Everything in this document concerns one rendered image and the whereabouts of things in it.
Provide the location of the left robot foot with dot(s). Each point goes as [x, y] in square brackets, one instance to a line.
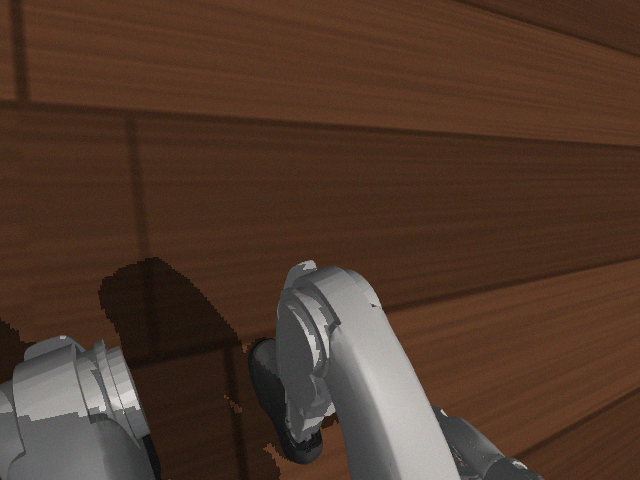
[153, 457]

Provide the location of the right robot foot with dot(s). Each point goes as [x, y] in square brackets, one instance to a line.
[270, 392]

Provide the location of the right robot hand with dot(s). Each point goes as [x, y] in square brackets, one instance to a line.
[468, 445]

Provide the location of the right robot arm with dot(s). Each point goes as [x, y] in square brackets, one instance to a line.
[510, 469]

